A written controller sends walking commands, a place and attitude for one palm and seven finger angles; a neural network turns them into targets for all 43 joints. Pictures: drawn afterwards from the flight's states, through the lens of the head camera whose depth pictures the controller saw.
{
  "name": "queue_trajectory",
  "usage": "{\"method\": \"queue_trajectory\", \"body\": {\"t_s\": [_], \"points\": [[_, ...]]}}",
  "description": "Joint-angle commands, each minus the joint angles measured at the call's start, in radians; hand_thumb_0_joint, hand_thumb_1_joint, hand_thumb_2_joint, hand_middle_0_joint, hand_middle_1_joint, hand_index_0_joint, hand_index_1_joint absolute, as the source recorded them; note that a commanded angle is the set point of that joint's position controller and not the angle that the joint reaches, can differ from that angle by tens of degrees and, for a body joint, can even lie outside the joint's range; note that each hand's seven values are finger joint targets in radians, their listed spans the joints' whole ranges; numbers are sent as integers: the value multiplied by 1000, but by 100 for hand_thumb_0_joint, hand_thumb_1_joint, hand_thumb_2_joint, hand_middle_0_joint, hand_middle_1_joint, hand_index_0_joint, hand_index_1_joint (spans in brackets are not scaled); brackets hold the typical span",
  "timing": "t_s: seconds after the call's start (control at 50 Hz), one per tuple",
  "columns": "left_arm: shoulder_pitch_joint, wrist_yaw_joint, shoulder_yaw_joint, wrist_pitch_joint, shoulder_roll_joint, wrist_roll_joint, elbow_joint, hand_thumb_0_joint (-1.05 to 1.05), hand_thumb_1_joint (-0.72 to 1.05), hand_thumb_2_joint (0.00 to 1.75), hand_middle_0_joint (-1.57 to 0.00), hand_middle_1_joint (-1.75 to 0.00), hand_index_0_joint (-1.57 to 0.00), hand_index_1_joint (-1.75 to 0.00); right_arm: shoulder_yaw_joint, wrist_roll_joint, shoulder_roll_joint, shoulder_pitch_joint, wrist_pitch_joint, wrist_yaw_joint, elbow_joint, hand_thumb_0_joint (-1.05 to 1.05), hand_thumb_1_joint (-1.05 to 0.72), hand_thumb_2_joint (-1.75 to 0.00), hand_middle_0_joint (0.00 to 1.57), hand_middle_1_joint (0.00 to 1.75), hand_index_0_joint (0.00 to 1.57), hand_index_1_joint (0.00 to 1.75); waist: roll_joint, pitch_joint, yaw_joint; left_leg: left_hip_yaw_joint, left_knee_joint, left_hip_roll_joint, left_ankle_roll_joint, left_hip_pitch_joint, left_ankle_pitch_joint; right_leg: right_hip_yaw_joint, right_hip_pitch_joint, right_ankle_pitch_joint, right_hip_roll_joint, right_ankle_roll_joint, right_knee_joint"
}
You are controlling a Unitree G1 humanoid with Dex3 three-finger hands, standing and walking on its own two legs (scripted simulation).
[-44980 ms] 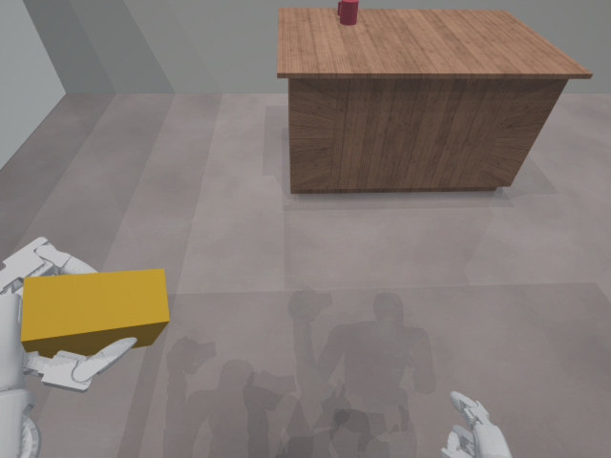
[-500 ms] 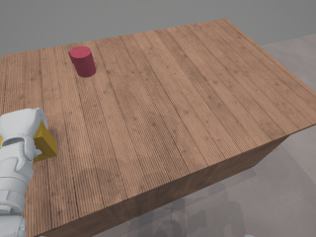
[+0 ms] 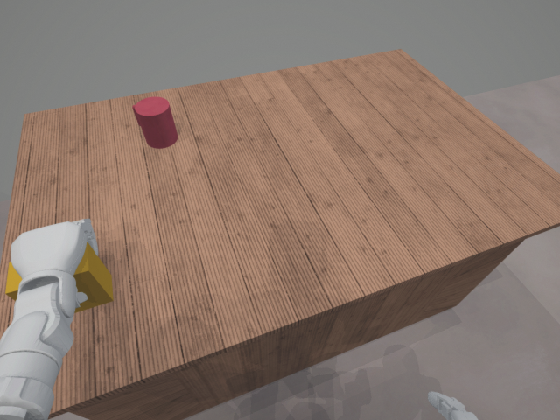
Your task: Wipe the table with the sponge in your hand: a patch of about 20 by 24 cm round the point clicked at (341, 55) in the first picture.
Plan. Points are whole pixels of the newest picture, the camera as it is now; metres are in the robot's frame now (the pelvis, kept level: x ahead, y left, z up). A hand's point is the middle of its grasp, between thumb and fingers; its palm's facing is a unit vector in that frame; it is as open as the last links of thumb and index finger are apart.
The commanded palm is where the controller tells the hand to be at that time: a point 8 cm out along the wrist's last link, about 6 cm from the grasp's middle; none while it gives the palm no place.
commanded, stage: wipe back along the first lane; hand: left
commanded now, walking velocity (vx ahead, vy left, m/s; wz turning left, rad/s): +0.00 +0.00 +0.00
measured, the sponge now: (70, 288) +0.30 +0.37 -0.04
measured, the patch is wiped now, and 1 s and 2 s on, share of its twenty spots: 1.00 1.00 1.00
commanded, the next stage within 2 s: lift the sponge slowly off the table in 0.90 s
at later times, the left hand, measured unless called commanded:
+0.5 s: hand (75, 299) +0.26 +0.32 +0.01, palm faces -0.05 -0.03 -1.00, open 9.3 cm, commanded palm +0.22 +0.31 +0.04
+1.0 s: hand (75, 332) +0.22 +0.30 +0.01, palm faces -0.03 -0.06 -1.00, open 9.2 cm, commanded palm +0.18 +0.29 +0.04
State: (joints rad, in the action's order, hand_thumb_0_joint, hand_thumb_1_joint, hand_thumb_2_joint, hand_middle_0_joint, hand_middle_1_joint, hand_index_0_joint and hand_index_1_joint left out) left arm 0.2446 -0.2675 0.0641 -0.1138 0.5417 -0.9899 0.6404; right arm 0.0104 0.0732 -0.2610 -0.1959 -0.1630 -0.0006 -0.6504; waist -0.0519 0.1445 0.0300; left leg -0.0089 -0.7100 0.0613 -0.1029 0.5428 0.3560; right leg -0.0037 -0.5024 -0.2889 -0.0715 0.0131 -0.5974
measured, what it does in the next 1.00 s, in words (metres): stands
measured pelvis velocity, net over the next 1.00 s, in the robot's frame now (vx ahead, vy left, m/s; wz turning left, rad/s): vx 0.01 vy -0.02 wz -0.01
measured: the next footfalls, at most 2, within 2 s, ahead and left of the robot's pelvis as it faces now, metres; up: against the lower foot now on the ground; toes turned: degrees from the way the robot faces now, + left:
none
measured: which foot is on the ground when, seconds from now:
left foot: down 0.00-1.00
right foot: down 0.00-1.00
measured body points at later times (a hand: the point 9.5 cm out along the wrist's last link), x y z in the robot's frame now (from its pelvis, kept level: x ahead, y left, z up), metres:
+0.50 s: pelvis +0.01 -0.01 +0.00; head +0.02 -0.02 +0.45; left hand +0.26 +0.32 +0.06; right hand +0.19 -0.25 -0.10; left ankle -0.01 +0.04 -0.72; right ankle +0.00 -0.13 -0.72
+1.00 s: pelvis +0.01 -0.02 +0.01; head +0.01 -0.03 +0.46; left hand +0.22 +0.30 +0.07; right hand +0.21 -0.25 -0.09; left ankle -0.01 +0.04 -0.72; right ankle +0.00 -0.13 -0.72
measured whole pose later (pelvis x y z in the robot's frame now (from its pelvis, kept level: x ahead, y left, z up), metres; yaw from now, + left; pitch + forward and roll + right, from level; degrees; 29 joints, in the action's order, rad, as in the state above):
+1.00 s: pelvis +0.01 -0.02 +0.01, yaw -1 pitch +6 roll -2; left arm -0.21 -0.31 0.03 -0.20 0.43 -0.95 0.21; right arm 0.01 0.07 -0.25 -0.11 -0.10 0.01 -0.65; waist -0.07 0.13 0.08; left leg 0.00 -0.64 0.05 -0.08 0.40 0.35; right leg 0.02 -0.38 -0.30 -0.08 0.03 -0.57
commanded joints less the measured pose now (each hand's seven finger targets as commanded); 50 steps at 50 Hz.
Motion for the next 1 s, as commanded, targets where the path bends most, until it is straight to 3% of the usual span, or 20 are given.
{"method": "queue_trajectory", "body": {"t_s": [0.0, 0.02, 0.06, 0.1, 0.16, 0.2, 0.38, 0.54, 0.58, 0.62, 0.68, 0.8, 0.84, 0.86, 0.88, 0.9, 0.98], "points": [[4, 26, 27, -8, 126, 15, -82, 0, 10, 130, -120, -160, -120, -160, 54, -5, -155, 83, 48, 13, 137, 0, -90, -90, 20, 30, 20, 30, 38, 148, 15, -115, 120, -63, 91, -147, -348, 21, 98, 192, 1, 80, 55], [-19, 21, 38, -15, 142, 11, -69, 0, 10, 130, -120, -160, -120, -160, 56, -5, -158, 71, 47, 13, 127, 0, -90, -90, 20, 30, 20, 30, 46, 135, 12, -117, 117, -61, 93, -151, -346, 16, 96, 188, -1, 79, 52], [-30, 23, 4, -26, 100, 15, -99, 0, 10, 130, -120, -160, -120, -160, 55, -4, -153, 81, 51, 12, 134, 0, -90, -90, 20, 30, 20, 30, 55, 132, 7, -111, 123, -60, 86, -148, -315, 13, 96, 178, 1, 76, 58], [-62, 23, 30, -27, 117, 24, -126, 0, 10, 130, -120, -160, -120, -160, 53, -4, -152, 101, 58, 15, 137, 0, -90, -90, 20, 30, 20, 30, 38, 139, 24, -108, 129, -58, 84, -147, -332, 28, 123, 199, 2, 81, 61], [-61, 27, -23, -41, 70, 17, -131, 0, 10, 130, -120, -160, -120, -160, 52, -3, -149, 102, 61, 16, 135, 0, -90, -90, 20, 30, 20, 30, 56, 103, 3, -110, 131, -56, 83, -146, -283, 18, 95, 161, 2, 75, 65], [-76, 29, -6, -39, 75, 25, -169, 0, 10, 130, -120, -160, -120, -160, 52, -2, -146, 120, 69, 19, 140, 0, -90, -90, 20, 30, 20, 30, 35, 113, 18, -115, 140, -60, 83, -154, -293, 26, 105, 160, 1, 81, 65], [-239, 15, -26, -48, 19, 32, -221, 0, 10, 130, -120, -160, -120, -160, 54, -6, -136, 137, 88, 16, 146, 0, -90, -90, 20, 30, 20, 30, 78, 125, 30, -103, 125, -51, 81, -162, -343, 35, 141, 238, 3, 76, 56], [-307, 4, 12, -75, 47, 49, -282, 0, 10, 130, -120, -160, -120, -160, 46, -7, -131, 168, 93, 24, 148, 0, -90, -90, 20, 30, 20, 30, 102, 99, 40, -83, 134, -34, 64, -150, -303, 61, 200, 291, 10, 74, 73], [-326, 8, -19, -79, 11, 46, -301, 0, 10, 130, -120, -160, -120, -160, 43, -7, -126, 179, 96, 23, 153, 0, -90, -90, 20, 30, 20, 30, 93, 87, 40, -86, 141, -35, 67, -153, -307, 57, 193, 281, 10, 74, 73], [-331, 8, -6, -85, 26, 47, -323, 0, 10, 130, -120, -160, -120, -160, 43, -6, -126, 188, 99, 24, 149, 0, -90, -90, 20, 30, 20, 30, 54, 90, 47, -92, 145, -36, 71, -175, -322, 58, 197, 281, 9, 78, 75], [-339, 14, -34, -92, 0, 46, -327, 0, 10, 130, -120, -160, -120, -160, 40, -7, -123, 195, 100, 25, 154, 0, -90, -90, 20, 30, 20, 30, 78, 62, 39, -89, 153, -36, 67, -166, -293, 57, 187, 253, 8, 76, 86], [-477, 8, 3, -70, -3, 68, -409, 0, 10, 130, -120, -160, -120, -160, 43, -10, -117, 221, 115, 20, 166, 0, -90, -90, 20, 30, 20, 30, 87, 108, 64, -91, 147, -37, 70, -181, -349, 78, 239, 351, 12, 79, 73], [-484, 3, -34, -77, -40, 65, -423, 0, 10, 130, -120, -160, -120, -160, 44, -12, -113, 220, 115, 19, 169, 0, -90, -90, 20, 30, 20, 30, 88, 81, 55, -86, 148, -38, 68, -181, -335, 66, 222, 333, 12, 75, 75], [-505, -1, -9, -80, -19, 62, -419, 0, 10, 130, -120, -160, -120, -160, 45, -12, -115, 218, 116, 18, 165, 0, -90, -90, 20, 30, 20, 30, 100, 80, 62, -91, 149, -39, 70, -181, -336, 66, 223, 331, 12, 74, 78], [-513, -2, -25, -83, -35, 67, -440, 0, 10, 130, -120, -160, -120, -160, 45, -12, -113, 230, 116, 19, 170, 0, -90, -90, 20, 30, 20, 30, 95, 67, 60, -86, 154, -39, 68, -179, -320, 68, 220, 317, 12, 74, 82], [-490, -5, 5, -83, -6, 71, -463, 0, 10, 130, -120, -160, -120, -160, 44, -12, -116, 239, 115, 21, 168, 0, -90, -90, 20, 30, 20, 30, 87, 69, 61, -93, 158, -40, 67, -176, -309, 80, 224, 308, 9, 78, 83], [-512, -15, -15, -97, -27, 60, -451, 0, 10, 130, -120, -160, -120, -160, 42, -14, -112, 238, 114, 25, 163, 0, -90, -90, 20, 30, 20, 30, 102, 38, 60, -87, 161, -38, 68, -171, -285, 70, 208, 276, 9, 74, 88]]}}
